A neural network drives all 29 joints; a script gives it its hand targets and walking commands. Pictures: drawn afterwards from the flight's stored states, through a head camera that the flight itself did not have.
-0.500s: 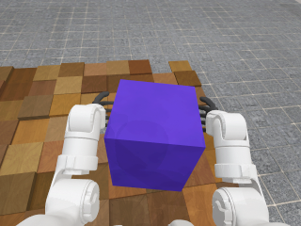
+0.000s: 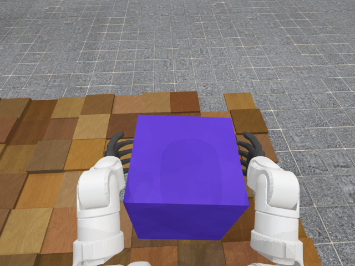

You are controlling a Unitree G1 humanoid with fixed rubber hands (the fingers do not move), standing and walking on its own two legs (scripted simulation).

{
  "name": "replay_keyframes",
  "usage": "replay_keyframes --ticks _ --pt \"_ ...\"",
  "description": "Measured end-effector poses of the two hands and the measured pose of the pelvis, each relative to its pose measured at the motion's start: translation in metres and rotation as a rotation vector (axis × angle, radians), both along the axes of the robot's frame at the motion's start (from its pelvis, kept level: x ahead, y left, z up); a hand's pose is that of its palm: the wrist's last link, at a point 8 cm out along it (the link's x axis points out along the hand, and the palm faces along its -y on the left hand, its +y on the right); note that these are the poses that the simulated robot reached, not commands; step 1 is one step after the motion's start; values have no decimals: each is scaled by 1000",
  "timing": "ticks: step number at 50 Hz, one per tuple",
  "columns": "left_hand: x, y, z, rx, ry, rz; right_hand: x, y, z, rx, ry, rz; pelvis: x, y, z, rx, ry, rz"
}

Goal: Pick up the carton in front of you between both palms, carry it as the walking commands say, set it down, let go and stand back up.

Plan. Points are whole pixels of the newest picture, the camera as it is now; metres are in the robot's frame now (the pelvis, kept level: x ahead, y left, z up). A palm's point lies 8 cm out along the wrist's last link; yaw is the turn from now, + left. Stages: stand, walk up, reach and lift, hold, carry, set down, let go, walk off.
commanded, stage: carry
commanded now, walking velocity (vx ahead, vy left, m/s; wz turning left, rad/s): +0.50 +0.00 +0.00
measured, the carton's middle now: (181, 181) +0.30 +0.00 -0.01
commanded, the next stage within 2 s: none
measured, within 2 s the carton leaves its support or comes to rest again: neither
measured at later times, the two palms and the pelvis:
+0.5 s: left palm (133, 51) +0.65 +0.15 +0.12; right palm (236, 59) +0.60 -0.15 +0.13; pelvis +0.33 +0.04 +0.00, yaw -5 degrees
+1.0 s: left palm out of the picture +1.04 +0.10 +0.13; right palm out of the picture +1.04 -0.20 +0.13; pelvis +0.63 -0.03 +0.00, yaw -3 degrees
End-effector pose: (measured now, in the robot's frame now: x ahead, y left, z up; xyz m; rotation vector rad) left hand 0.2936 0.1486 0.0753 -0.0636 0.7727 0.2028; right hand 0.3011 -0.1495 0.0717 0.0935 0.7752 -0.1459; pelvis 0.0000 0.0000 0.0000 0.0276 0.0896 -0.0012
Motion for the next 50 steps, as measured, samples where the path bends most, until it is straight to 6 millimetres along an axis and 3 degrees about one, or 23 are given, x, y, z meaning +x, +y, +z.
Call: replay_keyframes --ticks 7,11,15,19,24,30,36,38,41,50 --pt "76 11 15 22 -66 -2 79 12 12 -31 -69 38 94 4 3 3 -2 -13" --pt "137 15 19 16 -106 -33 131 15 19 -51 -108 17 160 14 -5 0 -13 -23" --pt "206 21 10 -3 -132 -67 190 21 15 -73 -131 -16 227 28 -21 16 -35 -54" --pt "265 17 12 -2 -88 -128 232 17 18 -70 -85 -74 270 37 -12 4 -32 -80" --pt "338 3 41 -20 -132 -174 289 6 48 -80 -126 -127 320 38 3 -12 -22 -80" --pt "438 -11 84 38 -198 -201 393 -10 88 -120 -188 -77 388 27 5 -8 -18 -72" --pt "548 -31 103 88 -157 -183 517 -31 102 -134 -150 -8 473 -1 -11 4 -26 -68" --pt "585 -39 102 100 -140 -168 559 -39 99 -122 -136 10 501 -11 -22 -13 -31 -59" --pt "630 -45 91 109 -72 -148 612 -46 87 -94 -70 31 532 -22 -20 -14 -21 -58" --pt "743 -46 56 45 26 -78 737 -47 58 -38 28 13 632 -35 0 -8 30 -51"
